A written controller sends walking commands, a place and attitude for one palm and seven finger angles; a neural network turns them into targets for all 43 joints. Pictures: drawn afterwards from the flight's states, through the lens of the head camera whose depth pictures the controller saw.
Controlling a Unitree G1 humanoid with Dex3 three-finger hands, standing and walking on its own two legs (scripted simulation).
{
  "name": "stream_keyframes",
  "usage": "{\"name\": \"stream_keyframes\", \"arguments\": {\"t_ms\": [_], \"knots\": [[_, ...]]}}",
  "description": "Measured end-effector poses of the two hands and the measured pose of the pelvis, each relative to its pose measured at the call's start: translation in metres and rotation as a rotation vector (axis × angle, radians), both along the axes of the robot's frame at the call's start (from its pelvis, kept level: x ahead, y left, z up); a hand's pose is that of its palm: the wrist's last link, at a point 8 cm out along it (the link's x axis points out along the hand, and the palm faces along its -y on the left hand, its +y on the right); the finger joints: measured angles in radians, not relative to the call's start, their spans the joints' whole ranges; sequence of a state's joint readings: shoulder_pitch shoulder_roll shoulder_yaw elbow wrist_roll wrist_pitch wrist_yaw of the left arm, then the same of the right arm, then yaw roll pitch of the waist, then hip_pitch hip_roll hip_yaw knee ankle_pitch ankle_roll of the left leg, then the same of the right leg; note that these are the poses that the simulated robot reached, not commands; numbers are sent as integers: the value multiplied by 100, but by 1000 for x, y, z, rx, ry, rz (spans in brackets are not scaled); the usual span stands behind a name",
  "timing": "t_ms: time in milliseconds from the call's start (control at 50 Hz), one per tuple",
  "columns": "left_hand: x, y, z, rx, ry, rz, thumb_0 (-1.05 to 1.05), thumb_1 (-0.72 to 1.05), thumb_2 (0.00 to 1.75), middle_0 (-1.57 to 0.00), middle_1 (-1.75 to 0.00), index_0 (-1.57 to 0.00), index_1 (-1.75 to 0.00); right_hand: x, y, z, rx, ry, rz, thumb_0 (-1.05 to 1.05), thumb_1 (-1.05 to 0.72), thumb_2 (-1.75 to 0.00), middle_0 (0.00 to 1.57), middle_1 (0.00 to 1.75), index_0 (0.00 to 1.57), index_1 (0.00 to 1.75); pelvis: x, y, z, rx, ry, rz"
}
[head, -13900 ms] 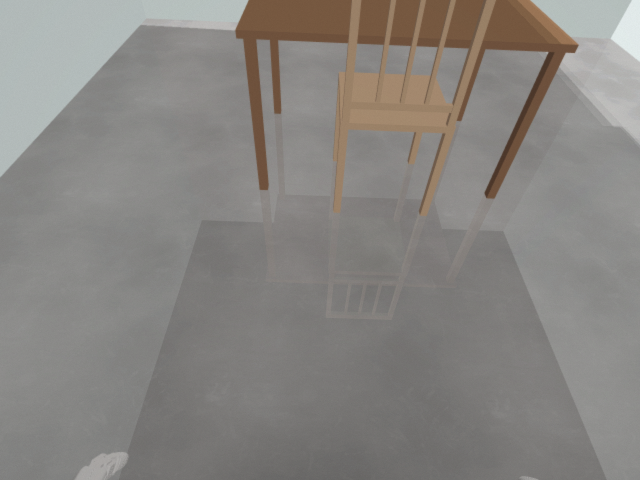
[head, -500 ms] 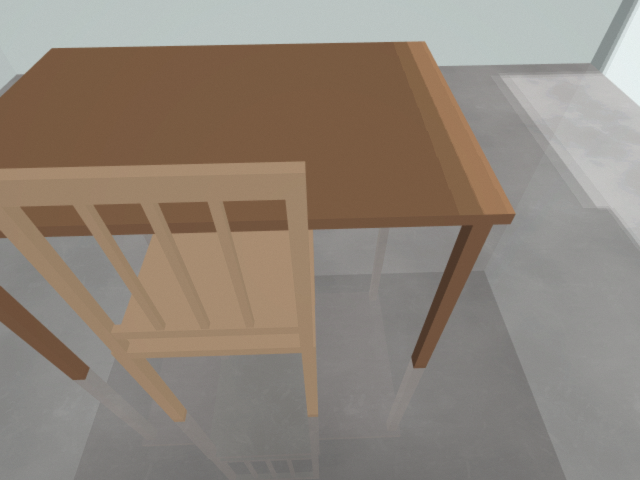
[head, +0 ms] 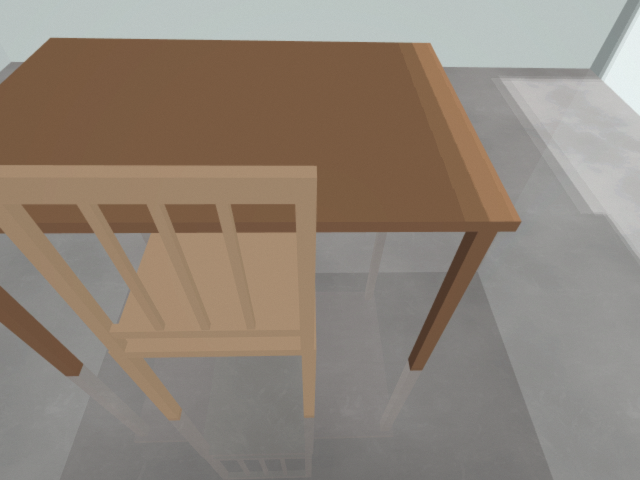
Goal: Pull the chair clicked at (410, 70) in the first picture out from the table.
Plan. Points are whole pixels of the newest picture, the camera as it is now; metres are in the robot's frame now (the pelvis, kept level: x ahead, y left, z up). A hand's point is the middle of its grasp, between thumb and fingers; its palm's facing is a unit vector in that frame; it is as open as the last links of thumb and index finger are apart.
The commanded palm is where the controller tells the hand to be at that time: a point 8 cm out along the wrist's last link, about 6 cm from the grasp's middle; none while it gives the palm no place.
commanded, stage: come to a stop and stand still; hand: left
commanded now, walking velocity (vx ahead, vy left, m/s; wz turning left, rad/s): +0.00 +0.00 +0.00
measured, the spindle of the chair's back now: (185, 275) +0.42 +0.25 -0.05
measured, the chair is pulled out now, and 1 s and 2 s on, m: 0.00 0.00 0.00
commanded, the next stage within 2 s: look again from close up in 0.20 s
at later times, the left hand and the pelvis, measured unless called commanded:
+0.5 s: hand out of the picture -0.02 +0.17 -0.17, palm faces +0.02 -0.98 -0.19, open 7.3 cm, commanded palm none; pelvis +0.00 +0.00 +0.00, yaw +0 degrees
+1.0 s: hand out of the picture -0.02 +0.16 -0.17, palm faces +0.02 -0.99 -0.17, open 7.3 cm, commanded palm none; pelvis -0.01 -0.01 +0.00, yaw +0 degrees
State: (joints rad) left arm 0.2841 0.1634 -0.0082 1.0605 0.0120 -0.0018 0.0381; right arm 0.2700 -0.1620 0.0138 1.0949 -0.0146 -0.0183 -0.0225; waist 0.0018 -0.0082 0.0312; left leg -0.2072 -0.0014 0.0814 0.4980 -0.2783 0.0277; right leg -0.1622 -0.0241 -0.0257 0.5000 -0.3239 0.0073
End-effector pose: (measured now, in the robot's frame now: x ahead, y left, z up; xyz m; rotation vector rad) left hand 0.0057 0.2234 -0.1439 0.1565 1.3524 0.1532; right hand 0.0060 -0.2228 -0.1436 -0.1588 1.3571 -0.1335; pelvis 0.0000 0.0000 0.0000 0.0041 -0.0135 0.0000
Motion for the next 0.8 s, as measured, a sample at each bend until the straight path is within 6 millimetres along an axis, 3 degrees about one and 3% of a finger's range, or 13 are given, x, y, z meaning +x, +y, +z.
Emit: {"name": "stream_keyframes", "arguments": {"t_ms": [260,800], "knots": [[-18,-5,0,-11,46,14,0,91,90,-20,-30,-20,-30,6,-3,3,-8,-8,4,1,-92,-90,20,30,20,30,0,-1,2,0,-7,-2],[-28,-16,0,-25,56,9,0,91,90,-20,-30,-20,-30,-22,2,2,19,52,-21,1,-92,-90,20,30,20,30,-6,-7,4,-1,-6,-5]]}}
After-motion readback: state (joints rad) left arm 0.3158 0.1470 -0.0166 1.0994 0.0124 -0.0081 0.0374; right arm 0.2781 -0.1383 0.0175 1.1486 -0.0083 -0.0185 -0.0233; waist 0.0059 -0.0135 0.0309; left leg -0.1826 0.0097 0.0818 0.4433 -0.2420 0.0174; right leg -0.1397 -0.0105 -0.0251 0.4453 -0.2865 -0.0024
